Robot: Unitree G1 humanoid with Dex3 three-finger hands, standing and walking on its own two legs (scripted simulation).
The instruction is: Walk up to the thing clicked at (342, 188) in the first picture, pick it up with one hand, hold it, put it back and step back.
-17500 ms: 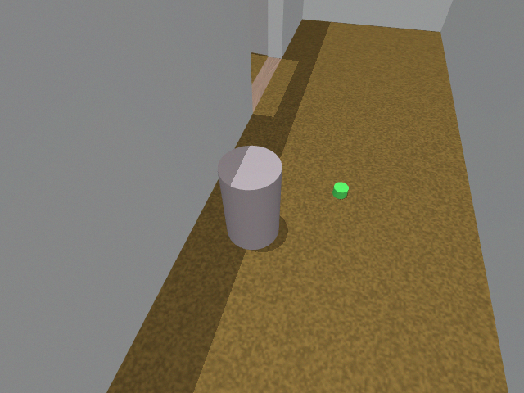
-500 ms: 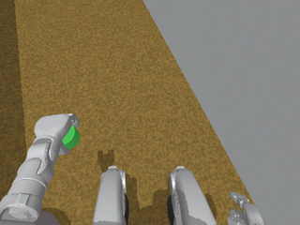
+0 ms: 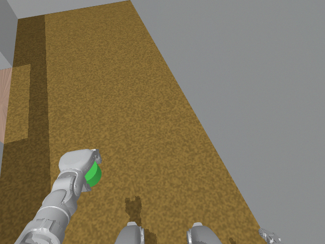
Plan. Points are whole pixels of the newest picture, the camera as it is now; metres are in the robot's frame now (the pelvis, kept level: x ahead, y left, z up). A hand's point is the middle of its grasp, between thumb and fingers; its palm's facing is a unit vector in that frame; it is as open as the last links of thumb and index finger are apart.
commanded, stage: lift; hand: left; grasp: from above
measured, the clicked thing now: (86, 172) +0.34 +0.23 -0.10
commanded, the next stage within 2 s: hold in 0.24 s
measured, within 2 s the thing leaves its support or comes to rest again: neither
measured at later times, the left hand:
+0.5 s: hand (80, 158) +0.35 +0.22 -0.02, palm faces -0.45 -0.08 -0.89, open 9.7 cm
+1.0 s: hand (76, 152) +0.35 +0.22 +0.02, palm faces -0.44 -0.07 -0.89, open 9.7 cm
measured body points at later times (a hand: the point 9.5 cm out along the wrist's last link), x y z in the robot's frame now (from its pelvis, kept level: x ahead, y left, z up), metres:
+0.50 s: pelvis +0.04 +0.00 +0.05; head +0.08 -0.01 +0.50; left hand +0.37 +0.22 +0.03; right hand +0.13 -0.27 -0.07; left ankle +0.06 +0.12 -0.66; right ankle +0.03 -0.13 -0.66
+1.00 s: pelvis +0.04 +0.00 +0.07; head +0.06 -0.01 +0.52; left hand +0.37 +0.22 +0.07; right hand +0.16 -0.26 -0.05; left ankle +0.06 +0.12 -0.66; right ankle +0.03 -0.13 -0.66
